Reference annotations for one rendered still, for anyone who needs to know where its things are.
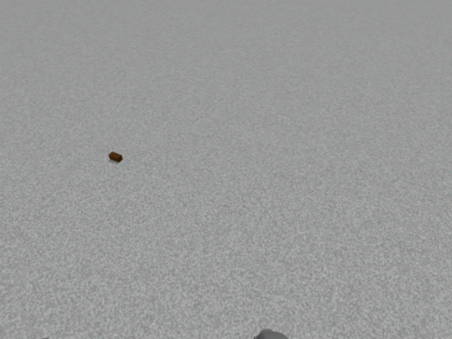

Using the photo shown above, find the small box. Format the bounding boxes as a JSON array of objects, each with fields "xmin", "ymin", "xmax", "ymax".
[{"xmin": 109, "ymin": 152, "xmax": 123, "ymax": 162}]

